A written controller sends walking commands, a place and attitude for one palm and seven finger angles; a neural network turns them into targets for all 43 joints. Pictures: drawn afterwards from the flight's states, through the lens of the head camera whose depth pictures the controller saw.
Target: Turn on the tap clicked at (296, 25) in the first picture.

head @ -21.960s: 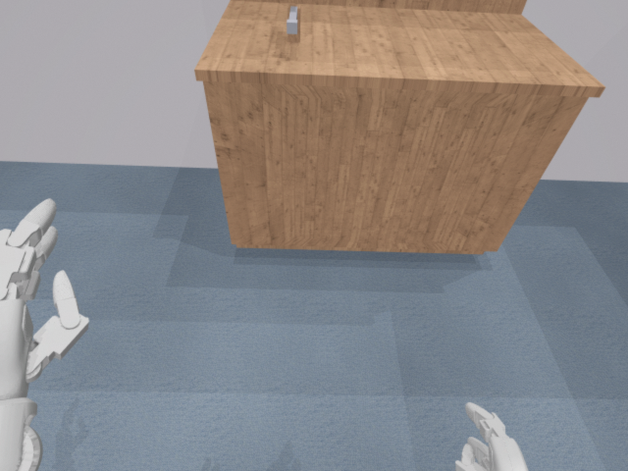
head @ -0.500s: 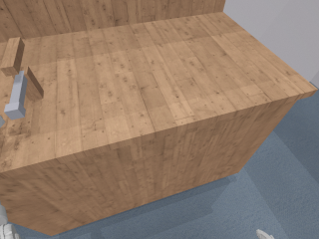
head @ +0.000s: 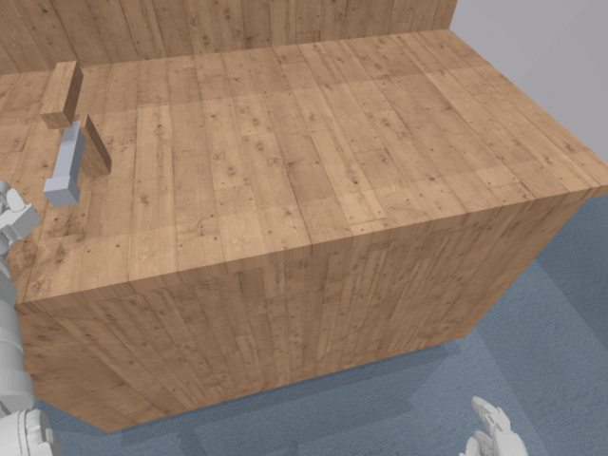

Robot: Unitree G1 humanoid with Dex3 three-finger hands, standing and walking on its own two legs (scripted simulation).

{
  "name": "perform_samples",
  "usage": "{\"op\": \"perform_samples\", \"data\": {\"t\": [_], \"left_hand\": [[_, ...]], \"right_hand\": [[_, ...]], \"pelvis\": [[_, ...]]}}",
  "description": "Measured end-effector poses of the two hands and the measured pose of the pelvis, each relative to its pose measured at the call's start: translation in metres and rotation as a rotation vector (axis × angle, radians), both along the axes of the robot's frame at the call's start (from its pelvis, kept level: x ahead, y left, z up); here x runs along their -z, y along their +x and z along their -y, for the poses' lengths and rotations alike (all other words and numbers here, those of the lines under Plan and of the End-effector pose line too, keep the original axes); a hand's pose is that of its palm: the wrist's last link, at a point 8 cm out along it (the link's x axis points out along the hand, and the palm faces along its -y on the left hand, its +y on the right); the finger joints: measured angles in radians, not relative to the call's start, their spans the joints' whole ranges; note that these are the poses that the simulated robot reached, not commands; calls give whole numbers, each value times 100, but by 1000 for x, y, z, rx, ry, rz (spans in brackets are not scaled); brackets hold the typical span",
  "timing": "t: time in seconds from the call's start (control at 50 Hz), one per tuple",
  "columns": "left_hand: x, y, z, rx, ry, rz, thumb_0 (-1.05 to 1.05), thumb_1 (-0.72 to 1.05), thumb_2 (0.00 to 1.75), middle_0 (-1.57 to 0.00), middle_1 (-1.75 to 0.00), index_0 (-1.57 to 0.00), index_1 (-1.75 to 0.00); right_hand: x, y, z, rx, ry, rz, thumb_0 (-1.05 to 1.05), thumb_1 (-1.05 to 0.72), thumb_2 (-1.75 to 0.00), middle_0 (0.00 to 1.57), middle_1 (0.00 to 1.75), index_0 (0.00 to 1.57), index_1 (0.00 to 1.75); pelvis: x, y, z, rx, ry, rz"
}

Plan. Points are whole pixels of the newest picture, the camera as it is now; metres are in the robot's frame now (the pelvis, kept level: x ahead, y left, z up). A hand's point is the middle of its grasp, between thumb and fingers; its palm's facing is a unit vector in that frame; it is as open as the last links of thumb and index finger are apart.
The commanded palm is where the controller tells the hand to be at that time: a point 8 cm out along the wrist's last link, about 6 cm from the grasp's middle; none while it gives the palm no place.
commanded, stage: reach beside the lever's end, fingers flat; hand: left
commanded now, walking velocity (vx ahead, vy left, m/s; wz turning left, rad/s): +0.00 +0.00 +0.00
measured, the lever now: (62, 191) +0.38 +0.35 +0.14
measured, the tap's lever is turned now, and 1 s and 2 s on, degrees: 0 3 25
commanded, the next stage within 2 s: push the lever round in 0.24 s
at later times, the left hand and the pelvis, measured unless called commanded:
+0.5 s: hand (36, 214) +0.34 +0.36 +0.14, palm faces +0.56 -0.83 -0.08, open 7.8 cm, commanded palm +0.29 +0.39 +0.13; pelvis +0.01 -0.01 +0.00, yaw -1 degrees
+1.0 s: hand (59, 211) +0.35 +0.34 +0.13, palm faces +0.54 -0.84 -0.07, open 7.8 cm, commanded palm +0.30 +0.37 +0.13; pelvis +0.00 -0.01 +0.00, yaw -1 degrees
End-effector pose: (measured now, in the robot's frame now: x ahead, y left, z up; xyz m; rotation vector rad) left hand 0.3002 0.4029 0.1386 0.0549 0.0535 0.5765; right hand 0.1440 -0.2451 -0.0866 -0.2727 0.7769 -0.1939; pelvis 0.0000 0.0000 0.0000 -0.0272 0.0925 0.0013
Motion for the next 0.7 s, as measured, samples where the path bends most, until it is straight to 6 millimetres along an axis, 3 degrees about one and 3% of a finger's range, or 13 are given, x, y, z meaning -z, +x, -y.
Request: {"op": "perform_samples", "data": {"t": [0.14,0.32,0.42,0.58,0.7], "left_hand": [[-1,12,7,-5,14,7,2,90,90,-15,-15,-15,-15],[5,-10,0,-55,14,-1,2,90,90,-15,-15,-15,-15],[3,-13,-1,-61,25,9,2,90,90,-15,-15,-15,-15],[-3,3,21,19,13,29,2,90,90,-15,-15,-15,-15],[1,1,21,-20,0,4,2,90,90,-15,-15,-15,-15]], "right_hand": [[5,-23,14,48,10,-50,1,-90,-90,20,30,20,30],[15,-48,30,95,3,-138,1,-90,-90,20,30,20,30],[15,-45,33,84,-14,-144,1,-90,-90,20,30,20,30],[11,-24,29,74,4,-66,1,-90,-90,20,30,20,30],[7,-14,24,63,30,-15,1,-90,-90,20,30,20,30]], "pelvis": [[0,5,4,25,5,-14],[1,10,9,31,8,-7],[2,8,12,20,6,-4],[2,5,13,21,9,-4],[2,7,14,31,14,-2]]}}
